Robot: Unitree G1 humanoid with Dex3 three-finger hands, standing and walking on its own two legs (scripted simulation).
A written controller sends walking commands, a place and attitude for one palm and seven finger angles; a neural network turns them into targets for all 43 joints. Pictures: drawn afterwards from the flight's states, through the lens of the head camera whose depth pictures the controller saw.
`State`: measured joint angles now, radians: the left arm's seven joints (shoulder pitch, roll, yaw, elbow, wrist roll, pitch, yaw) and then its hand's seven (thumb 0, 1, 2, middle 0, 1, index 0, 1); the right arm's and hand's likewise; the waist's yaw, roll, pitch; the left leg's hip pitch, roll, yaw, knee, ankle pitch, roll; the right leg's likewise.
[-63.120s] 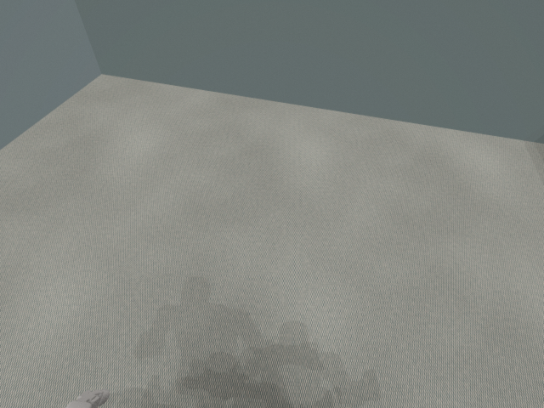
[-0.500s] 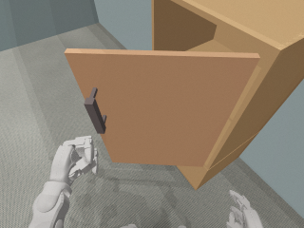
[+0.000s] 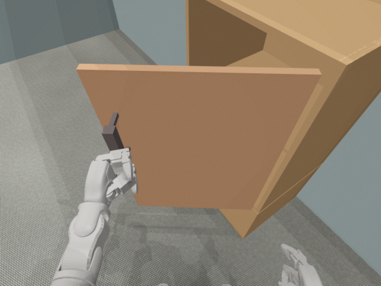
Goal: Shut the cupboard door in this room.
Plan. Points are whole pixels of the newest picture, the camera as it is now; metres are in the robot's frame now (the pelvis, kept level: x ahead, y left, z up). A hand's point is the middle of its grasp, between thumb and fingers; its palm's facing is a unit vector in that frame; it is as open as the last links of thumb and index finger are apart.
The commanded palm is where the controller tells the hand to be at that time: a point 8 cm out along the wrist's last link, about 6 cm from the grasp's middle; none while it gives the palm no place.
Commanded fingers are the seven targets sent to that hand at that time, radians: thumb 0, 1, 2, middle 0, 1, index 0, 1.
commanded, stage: bring the fist close to the handle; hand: left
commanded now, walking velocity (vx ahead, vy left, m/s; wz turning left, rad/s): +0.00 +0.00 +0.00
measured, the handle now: (119, 142) +0.41 +0.18 +0.07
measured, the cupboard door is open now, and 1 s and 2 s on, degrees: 53 47 32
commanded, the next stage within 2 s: push the door shut along its arc in 0.24 s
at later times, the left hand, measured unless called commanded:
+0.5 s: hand (127, 180) +0.31 +0.14 +0.06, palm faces -0.05 -1.00 -0.04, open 3.1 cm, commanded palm +0.30 +0.19 +0.07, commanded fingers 0.00 0.90 0.90 -1.30 -1.50 -1.30 -1.50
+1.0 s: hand (133, 155) +0.37 +0.14 +0.07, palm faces -0.17 -0.99 -0.05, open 3.1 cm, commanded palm +0.37 +0.18 +0.07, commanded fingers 0.00 0.90 0.90 -1.30 -1.50 -1.30 -1.50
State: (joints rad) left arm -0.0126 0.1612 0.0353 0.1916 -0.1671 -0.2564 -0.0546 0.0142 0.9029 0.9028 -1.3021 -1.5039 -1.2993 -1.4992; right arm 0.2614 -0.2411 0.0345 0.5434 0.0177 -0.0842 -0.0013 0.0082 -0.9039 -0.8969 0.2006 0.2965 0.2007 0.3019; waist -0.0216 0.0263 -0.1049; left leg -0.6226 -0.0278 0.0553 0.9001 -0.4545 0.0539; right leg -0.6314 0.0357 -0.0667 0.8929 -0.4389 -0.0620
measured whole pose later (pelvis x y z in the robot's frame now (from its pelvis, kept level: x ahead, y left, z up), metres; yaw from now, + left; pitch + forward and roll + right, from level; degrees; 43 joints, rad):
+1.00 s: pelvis -0.02 +0.01 +0.00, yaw +1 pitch +11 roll -1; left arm -0.45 0.26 0.08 0.67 -0.19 -0.32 -0.23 0.01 0.90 0.90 -1.32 -1.50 -1.31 -1.50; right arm 0.28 -0.28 0.02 0.62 0.04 -0.07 -0.02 0.01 -0.90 -0.90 0.20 0.30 0.20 0.30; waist -0.05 0.03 -0.08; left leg -0.70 -0.04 0.04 0.93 -0.43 0.07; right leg -0.69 0.02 -0.09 0.90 -0.41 -0.05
